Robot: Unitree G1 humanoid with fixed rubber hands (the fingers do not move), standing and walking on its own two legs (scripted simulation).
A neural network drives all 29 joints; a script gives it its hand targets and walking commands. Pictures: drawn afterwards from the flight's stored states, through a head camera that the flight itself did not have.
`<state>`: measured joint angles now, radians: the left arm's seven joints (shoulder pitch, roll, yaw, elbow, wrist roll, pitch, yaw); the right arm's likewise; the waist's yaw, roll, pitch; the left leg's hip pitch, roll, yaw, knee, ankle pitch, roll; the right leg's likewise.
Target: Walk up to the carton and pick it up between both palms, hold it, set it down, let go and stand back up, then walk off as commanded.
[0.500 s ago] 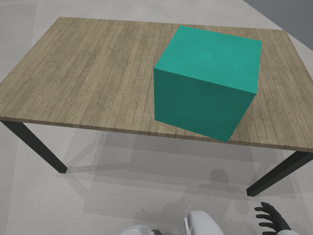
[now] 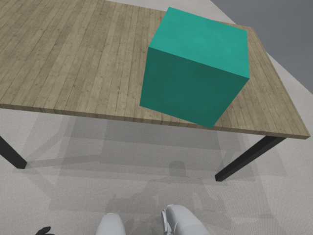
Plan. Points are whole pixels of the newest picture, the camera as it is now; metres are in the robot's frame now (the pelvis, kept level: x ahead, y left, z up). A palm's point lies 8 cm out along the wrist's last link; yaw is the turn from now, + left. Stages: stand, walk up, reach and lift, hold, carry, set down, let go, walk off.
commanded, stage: walk up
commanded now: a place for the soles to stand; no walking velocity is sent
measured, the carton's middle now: (190, 69) +0.58 -0.10 +0.06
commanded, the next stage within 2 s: none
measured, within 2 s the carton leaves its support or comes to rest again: neither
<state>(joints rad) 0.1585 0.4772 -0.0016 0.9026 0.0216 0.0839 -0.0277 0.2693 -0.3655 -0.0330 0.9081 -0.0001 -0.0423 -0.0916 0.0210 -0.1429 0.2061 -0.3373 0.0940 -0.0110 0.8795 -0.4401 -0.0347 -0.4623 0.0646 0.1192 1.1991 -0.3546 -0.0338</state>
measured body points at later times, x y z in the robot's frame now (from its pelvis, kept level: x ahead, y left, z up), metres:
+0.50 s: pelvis +0.01 -0.12 -0.02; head +0.05 -0.13 +0.43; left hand +0.09 +0.19 -0.13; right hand +0.06 -0.44 -0.14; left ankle +0.05 +0.04 -0.68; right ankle +0.03 -0.23 -0.70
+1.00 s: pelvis -0.01 -0.10 -0.01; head +0.01 -0.10 +0.44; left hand +0.11 +0.21 -0.12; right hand +0.05 -0.42 -0.13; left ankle +0.04 +0.04 -0.70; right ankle +0.03 -0.23 -0.70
